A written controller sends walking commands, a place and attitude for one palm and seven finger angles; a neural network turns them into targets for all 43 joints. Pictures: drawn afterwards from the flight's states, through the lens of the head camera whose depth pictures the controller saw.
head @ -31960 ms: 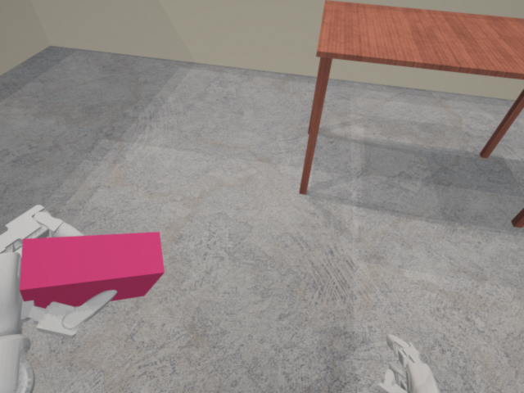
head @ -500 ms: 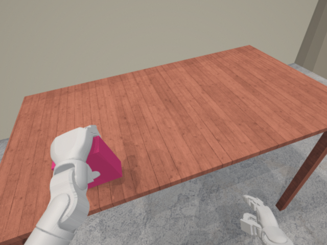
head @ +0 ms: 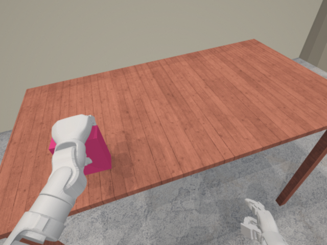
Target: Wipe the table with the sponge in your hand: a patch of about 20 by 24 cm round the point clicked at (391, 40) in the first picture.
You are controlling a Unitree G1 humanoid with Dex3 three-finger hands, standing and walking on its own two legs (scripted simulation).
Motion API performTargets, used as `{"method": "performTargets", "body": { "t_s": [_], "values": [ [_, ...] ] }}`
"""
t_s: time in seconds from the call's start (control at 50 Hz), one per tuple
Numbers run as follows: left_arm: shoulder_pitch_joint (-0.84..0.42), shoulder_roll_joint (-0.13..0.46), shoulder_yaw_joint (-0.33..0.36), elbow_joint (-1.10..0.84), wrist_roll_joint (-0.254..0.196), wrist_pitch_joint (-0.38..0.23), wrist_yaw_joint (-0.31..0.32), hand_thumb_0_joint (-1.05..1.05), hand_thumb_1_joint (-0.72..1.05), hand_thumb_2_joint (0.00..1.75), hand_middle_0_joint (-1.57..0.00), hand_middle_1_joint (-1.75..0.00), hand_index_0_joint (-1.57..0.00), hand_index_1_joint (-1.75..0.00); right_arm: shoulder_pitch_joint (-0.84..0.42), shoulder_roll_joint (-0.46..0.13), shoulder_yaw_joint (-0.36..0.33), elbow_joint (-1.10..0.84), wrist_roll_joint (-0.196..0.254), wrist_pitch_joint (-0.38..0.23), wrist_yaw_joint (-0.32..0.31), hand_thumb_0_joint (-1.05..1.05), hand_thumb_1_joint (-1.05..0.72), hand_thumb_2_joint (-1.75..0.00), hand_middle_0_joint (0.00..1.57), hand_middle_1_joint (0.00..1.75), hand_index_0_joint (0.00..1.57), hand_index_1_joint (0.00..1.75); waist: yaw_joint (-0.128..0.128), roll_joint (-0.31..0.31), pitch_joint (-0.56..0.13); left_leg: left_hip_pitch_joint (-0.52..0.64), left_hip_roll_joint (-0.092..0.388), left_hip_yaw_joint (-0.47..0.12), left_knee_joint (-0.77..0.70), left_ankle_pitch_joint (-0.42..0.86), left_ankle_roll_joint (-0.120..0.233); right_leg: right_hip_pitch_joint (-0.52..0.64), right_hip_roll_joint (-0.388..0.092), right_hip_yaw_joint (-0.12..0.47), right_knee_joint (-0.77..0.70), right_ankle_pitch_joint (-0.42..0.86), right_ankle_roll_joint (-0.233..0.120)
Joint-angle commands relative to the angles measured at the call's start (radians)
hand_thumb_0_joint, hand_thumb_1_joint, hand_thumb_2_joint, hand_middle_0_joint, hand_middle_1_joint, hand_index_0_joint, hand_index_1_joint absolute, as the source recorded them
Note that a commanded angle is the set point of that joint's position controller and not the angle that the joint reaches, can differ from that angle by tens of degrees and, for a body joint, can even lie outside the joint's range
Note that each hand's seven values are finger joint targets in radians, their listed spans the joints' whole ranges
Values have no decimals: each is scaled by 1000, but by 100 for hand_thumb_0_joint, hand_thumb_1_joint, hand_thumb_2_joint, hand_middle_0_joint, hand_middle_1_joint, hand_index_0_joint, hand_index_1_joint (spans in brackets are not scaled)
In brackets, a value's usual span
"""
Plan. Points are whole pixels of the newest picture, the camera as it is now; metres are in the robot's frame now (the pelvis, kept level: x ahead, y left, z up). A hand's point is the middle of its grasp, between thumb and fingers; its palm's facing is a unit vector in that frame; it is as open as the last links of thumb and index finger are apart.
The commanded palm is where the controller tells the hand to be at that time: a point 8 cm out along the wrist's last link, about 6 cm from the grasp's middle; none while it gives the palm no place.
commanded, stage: wipe forward along the middle lane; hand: left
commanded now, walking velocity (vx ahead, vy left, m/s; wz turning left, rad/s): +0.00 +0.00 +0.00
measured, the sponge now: (86, 157) +0.32 +0.26 +0.05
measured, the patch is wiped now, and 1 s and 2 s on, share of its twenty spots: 1.00 1.00 1.00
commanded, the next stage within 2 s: slide back across to the first lane in 1.18 s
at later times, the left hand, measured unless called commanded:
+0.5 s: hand (82, 130) +0.37 +0.27 +0.10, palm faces -0.04 -0.03 -1.00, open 9.2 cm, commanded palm +0.36 +0.28 +0.14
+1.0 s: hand (83, 116) +0.43 +0.30 +0.10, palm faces -0.09 +0.00 -1.00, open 9.2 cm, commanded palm +0.42 +0.30 +0.14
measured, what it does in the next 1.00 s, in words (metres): stands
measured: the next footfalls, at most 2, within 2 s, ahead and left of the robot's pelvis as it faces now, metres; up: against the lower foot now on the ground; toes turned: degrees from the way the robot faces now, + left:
none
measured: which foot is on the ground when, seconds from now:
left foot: down 0.00-1.00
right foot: down 0.00-1.00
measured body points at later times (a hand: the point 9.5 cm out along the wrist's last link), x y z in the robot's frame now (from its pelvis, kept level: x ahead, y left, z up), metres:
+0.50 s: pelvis -0.01 +0.01 +0.00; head +0.00 -0.03 +0.45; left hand +0.37 +0.27 +0.15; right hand +0.16 -0.24 -0.12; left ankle -0.01 +0.15 -0.74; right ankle +0.01 -0.10 -0.74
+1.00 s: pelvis +0.01 +0.02 +0.00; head +0.04 +0.00 +0.45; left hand +0.43 +0.29 +0.15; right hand +0.11 -0.25 -0.13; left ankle -0.01 +0.15 -0.74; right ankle +0.01 -0.10 -0.74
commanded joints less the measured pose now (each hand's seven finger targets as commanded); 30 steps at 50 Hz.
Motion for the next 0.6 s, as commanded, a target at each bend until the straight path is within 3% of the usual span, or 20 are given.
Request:
{"method": "performTargets", "body": {
  "t_s": [0.0,0.02,0.06,0.08,0.1,0.12,0.14,0.18,0.22,0.26,0.32,0.36,0.4,0.42,0.48,0.52,0.56,0.58],
  "values": [
    [-258,197,128,-23,10,-44,43,0,10,130,-120,-160,-120,-160,-155,-115,-55,-157,-2,-51,-6,0,-90,-90,20,30,20,30,4,-150,-165,-35,-77,42,-37,145,71,93,14,28,-98,178,-15],
    [-257,228,159,-18,12,-52,46,0,10,130,-120,-160,-120,-160,-156,-118,-52,-160,-3,-50,-6,0,-90,-90,20,30,20,30,8,-152,-168,-39,-75,34,-43,144,69,94,17,39,-102,169,-20],
    [-296,168,100,23,18,-56,47,0,10,130,-120,-160,-120,-160,-132,-118,-57,-147,1,-49,-7,0,-90,-90,20,30,20,30,-15,-162,-145,-47,-75,43,-38,139,70,67,17,18,-99,164,-15],
    [-304,169,98,40,19,-56,48,0,10,130,-120,-160,-120,-160,-126,-121,-60,-144,3,-47,-6,0,-90,-90,20,30,20,30,-13,-157,-145,-50,-75,40,-39,133,70,60,17,17,-101,156,-15],
    [-319,176,102,44,19,-60,51,0,10,130,-120,-160,-120,-160,-121,-123,-63,-143,2,-49,-7,0,-90,-90,20,30,20,30,-12,-156,-161,-45,-77,43,-35,137,72,66,16,17,-100,166,-14],
    [-320,221,144,47,22,-65,55,0,10,130,-120,-160,-120,-160,-123,-124,-62,-146,2,-48,-7,0,-90,-90,20,30,20,30,-6,-151,-169,-51,-76,36,-40,131,70,68,19,29,-104,148,-19],
    [-364,186,103,55,26,-70,58,0,10,130,-120,-160,-120,-160,-111,-122,-62,-144,3,-50,-10,0,-90,-90,20,30,20,30,-18,-146,-176,-52,-79,42,-34,132,73,67,15,19,-98,153,-15],
    [-359,169,95,114,22,-74,59,0,10,130,-120,-160,-120,-160,-95,-127,-67,-130,4,-49,-10,0,-90,-90,20,30,20,30,-23,-170,-152,-61,-76,41,-34,118,73,43,17,11,-101,143,-14],
    [-358,235,155,127,23,-86,65,0,10,130,-120,-160,-120,-160,-91,-131,-68,-132,3,-47,-12,0,-90,-90,20,30,20,30,-12,-166,-168,-68,-75,36,-35,120,72,53,18,23,-104,143,-17],
    [-404,178,95,165,28,-93,66,0,10,130,-120,-160,-120,-160,-75,-126,-69,-126,5,-48,-14,0,-90,-90,20,30,20,30,-31,-173,-153,-74,-76,42,-32,106,73,33,17,9,-102,128,-12],
    [-454,232,136,196,38,-109,73,0,10,130,-120,-160,-120,-160,-64,-132,-69,-121,5,-45,-14,0,-90,-90,20,30,20,30,-28,-142,-163,-81,-74,33,-39,95,70,20,20,14,-106,98,-20],
    [-476,172,82,238,42,-115,76,0,10,130,-120,-160,-120,-160,-48,-126,-72,-116,7,-46,-14,0,-90,-90,20,30,20,30,-41,-159,-164,-80,-76,37,-33,86,72,6,19,2,-102,90,-16],
    [-531,208,101,266,41,-122,81,0,10,130,-120,-160,-120,-160,-41,-131,-71,-110,6,-45,-18,0,-90,-90,20,30,20,30,-44,-152,-165,-88,-75,37,-34,71,72,0,17,5,-106,76,-14],
    [-559,262,143,276,43,-131,85,0,10,130,-120,-160,-120,-160,-40,-132,-68,-108,5,-46,-21,0,-90,-90,20,30,20,30,-40,-147,-170,-93,-72,32,-41,62,71,1,18,13,-113,59,-16],
    [-616,239,109,358,51,-146,87,0,10,130,-120,-160,-120,-160,-12,-132,-69,-92,5,-48,-25,0,-90,-90,20,30,20,30,-57,-160,-166,-104,-73,37,-33,64,72,-7,15,7,-107,72,-11],
    [-645,317,170,382,58,-161,91,0,10,130,-120,-160,-120,-160,-3,-137,-68,-90,3,-45,-27,0,-90,-90,20,30,20,30,-47,-138,-204,-110,-72,30,-38,77,69,10,15,15,-107,78,-16],
    [-675,244,102,423,65,-169,92,0,10,130,-120,-160,-120,-160,16,-131,-70,-87,5,-45,-24,0,-90,-90,20,30,20,30,-67,-130,-191,-110,-72,34,-30,72,70,-13,15,3,-100,80,-14],
    [-692,254,106,435,68,-174,93,0,10,130,-120,-160,-120,-160,22,-133,-71,-85,5,-44,-23,0,-90,-90,20,30,20,30,-67,-112,-193,-110,-72,34,-29,73,70,-17,15,4,-100,82,-16]
  ]
}}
